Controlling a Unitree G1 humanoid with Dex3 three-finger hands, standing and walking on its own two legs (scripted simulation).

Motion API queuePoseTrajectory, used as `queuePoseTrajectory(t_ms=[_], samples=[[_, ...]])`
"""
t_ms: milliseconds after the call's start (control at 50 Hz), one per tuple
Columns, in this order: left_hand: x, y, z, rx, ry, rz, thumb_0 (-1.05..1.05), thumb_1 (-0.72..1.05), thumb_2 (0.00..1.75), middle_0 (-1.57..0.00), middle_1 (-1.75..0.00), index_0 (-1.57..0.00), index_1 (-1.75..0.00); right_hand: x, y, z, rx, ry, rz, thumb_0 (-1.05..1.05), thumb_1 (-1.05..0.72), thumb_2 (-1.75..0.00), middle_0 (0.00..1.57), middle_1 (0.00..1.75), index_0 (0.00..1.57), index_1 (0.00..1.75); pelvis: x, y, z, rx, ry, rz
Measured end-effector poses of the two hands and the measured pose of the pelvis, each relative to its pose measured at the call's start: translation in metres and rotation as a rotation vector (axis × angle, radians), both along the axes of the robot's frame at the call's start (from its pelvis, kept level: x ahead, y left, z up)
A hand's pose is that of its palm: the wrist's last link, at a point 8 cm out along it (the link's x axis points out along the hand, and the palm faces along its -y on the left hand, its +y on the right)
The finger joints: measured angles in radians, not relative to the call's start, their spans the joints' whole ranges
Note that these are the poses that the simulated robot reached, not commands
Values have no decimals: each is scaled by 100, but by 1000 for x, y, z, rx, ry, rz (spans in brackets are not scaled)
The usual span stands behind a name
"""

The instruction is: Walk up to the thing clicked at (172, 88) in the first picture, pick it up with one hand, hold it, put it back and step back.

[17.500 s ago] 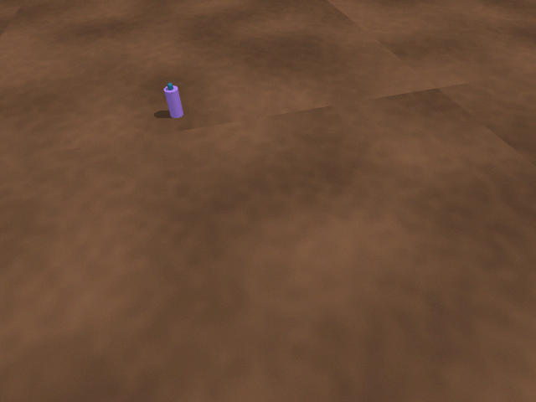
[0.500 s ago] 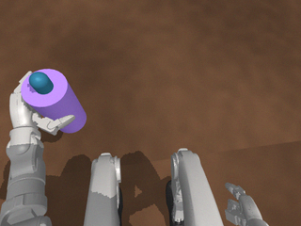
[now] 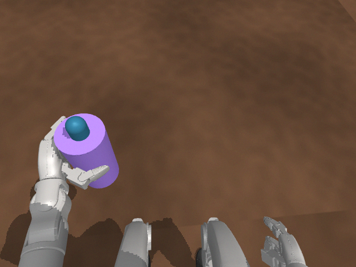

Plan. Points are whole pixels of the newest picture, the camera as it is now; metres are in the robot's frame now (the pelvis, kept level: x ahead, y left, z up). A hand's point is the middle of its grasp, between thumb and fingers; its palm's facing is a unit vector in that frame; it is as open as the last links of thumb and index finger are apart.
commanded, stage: lift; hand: left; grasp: from the side
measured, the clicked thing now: (90, 151) +0.36 +0.20 +0.02
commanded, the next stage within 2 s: hold in 1.20 s
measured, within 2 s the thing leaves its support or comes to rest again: neither
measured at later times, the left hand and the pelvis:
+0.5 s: hand (79, 140) +0.35 +0.19 +0.10, palm faces +0.14 -0.99 -0.06, open 11.9 cm; pelvis +0.01 +0.00 +0.07, yaw +1 degrees
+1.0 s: hand (82, 126) +0.36 +0.18 +0.13, palm faces +0.14 -0.99 -0.03, open 11.9 cm; pelvis +0.03 -0.01 +0.10, yaw +1 degrees
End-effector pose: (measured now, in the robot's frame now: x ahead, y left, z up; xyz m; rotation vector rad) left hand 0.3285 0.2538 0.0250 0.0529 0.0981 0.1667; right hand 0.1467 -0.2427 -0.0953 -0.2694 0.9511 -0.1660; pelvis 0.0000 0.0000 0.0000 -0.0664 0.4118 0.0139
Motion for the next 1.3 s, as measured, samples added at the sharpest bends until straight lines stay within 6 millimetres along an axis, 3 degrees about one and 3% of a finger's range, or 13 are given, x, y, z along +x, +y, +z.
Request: queuePoseTrajectory(t_ms=[200, 520, 880, 1300], samples=[[-4, -6, 35, -1, 20, -32, -3, -61, 107, -58, -96, -62, -97, -9, 4, 39, 4, 8, -1, 1, -93, -90, 21, 30, 20, 30, 7, 4, 38, 4, -73, 5], [-9, -15, 78, -2, -2, -27, -3, -61, 107, -58, -95, -62, -97, -14, 13, 65, 40, 31, 7, 1, -93, -90, 21, 30, 20, 30, 14, 1, 72, 23, -152, 7], [-2, -28, 100, -25, -6, -22, -3, -61, 107, -59, -95, -62, -97, 3, 1, 91, 19, 17, 3, 1, -93, -90, 20, 30, 20, 30, 31, -6, 95, 34, -205, 7], [1, -27, 113, -32, -10, -25, -3, -61, 107, -59, -95, -62, -97, 3, 1, 103, 27, 33, -8, 1, -93, -90, 20, 30, 20, 30, 39, -4, 108, 38, -248, 5]])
